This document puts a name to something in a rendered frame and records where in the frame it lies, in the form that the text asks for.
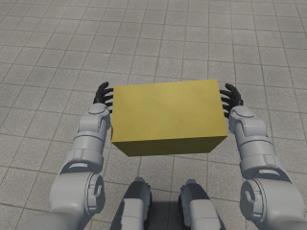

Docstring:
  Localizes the robot right hand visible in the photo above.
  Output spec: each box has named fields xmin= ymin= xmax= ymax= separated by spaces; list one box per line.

xmin=219 ymin=83 xmax=244 ymax=119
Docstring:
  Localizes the carton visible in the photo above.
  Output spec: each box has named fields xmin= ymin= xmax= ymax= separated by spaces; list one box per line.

xmin=110 ymin=79 xmax=228 ymax=157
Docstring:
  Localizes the robot right upper arm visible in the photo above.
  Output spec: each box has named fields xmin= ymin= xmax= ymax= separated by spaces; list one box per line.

xmin=239 ymin=177 xmax=307 ymax=230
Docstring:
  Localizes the robot left hand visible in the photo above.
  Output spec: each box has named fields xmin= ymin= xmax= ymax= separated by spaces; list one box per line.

xmin=93 ymin=81 xmax=114 ymax=113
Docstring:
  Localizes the robot left upper arm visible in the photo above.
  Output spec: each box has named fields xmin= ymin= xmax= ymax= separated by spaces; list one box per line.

xmin=16 ymin=172 xmax=106 ymax=230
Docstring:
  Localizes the right robot foot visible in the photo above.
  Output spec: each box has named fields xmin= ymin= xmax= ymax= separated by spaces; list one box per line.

xmin=178 ymin=194 xmax=191 ymax=230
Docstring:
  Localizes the right robot shin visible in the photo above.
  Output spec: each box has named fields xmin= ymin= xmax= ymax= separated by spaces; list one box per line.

xmin=182 ymin=179 xmax=197 ymax=225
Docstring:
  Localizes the right robot forearm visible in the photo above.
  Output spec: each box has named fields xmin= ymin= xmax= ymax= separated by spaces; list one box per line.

xmin=228 ymin=105 xmax=305 ymax=217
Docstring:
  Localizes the left robot forearm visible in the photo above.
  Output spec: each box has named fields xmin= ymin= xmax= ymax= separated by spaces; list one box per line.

xmin=49 ymin=103 xmax=111 ymax=209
